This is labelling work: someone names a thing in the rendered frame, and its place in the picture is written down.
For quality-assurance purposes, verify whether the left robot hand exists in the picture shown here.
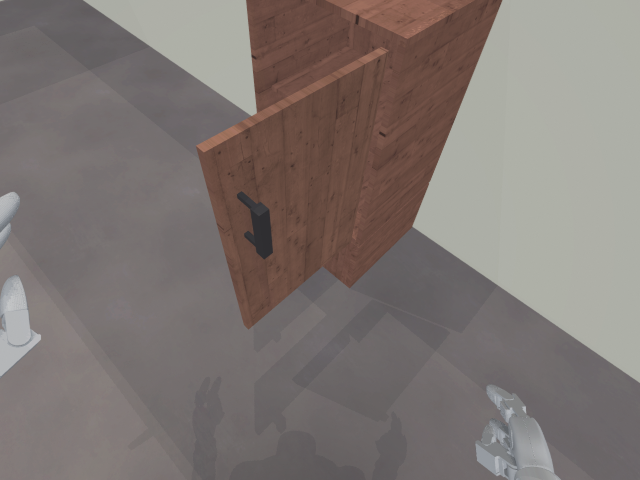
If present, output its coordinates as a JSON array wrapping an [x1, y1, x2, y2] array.
[[0, 192, 41, 379]]

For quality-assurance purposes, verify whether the handle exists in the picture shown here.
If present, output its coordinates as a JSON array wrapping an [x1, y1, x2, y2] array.
[[237, 191, 273, 259]]

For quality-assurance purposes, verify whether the cupboard door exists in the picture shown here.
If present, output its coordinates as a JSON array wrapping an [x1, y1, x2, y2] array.
[[196, 47, 389, 330]]

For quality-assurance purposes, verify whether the right robot hand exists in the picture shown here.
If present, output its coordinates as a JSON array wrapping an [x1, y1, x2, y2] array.
[[475, 384, 554, 480]]

